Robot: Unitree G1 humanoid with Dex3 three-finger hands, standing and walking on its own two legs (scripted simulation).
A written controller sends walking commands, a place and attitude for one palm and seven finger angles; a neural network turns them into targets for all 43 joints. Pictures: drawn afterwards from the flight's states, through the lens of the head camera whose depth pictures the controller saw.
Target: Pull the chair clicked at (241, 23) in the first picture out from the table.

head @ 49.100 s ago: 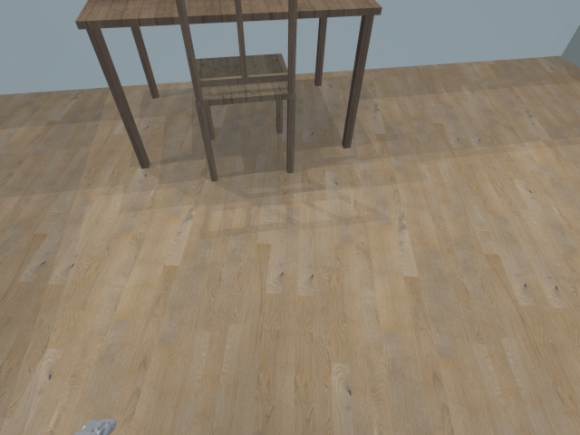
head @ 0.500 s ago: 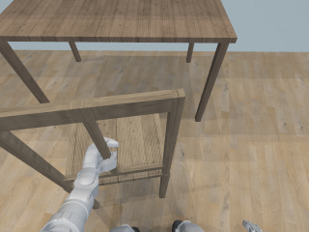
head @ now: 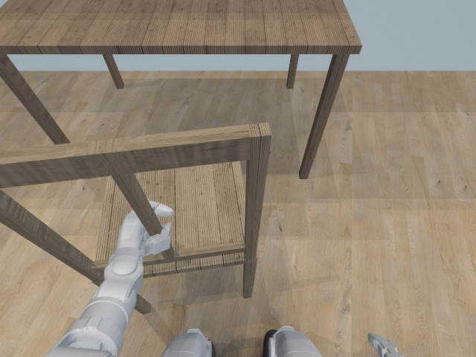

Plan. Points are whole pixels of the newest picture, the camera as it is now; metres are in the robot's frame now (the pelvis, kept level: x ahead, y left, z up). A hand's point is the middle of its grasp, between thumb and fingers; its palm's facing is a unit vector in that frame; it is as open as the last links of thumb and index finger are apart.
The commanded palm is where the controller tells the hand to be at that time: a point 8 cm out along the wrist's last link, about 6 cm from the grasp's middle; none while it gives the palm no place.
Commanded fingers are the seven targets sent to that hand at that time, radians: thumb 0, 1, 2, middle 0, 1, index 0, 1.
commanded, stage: step backward, pulling the chair out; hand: left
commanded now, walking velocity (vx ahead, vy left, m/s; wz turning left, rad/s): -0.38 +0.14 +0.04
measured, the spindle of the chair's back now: (151, 222) +0.35 +0.18 -0.03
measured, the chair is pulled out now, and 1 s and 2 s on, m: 0.45 0.53 0.63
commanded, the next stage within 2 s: stop walking, hand still on the chair in 1.08 s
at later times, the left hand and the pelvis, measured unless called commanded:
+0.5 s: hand (160, 246) +0.31 +0.16 -0.06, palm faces +0.01 -0.98 -0.20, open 5.4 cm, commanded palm +0.28 +0.21 -0.05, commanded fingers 0.00 0.90 0.90 -0.50 -1.45 -0.50 -1.45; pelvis -0.03 +0.02 +0.01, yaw +2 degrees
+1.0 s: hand (152, 283) +0.24 +0.16 -0.06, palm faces -0.01 -0.98 -0.20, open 5.4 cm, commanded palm +0.22 +0.21 -0.05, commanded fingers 0.00 0.90 0.90 -0.50 -1.45 -0.50 -1.45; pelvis -0.09 +0.03 +0.02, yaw -1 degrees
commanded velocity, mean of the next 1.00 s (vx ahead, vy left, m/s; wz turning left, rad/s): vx -0.36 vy -0.07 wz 0.01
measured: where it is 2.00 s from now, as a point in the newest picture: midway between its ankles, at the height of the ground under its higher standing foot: outside the picture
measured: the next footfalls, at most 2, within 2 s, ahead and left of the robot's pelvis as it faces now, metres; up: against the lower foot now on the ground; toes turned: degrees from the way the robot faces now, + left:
left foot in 0.20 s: -0.03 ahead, +0.16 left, +0.00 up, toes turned -1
right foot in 0.66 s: +0.04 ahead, -0.11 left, +0.00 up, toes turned -4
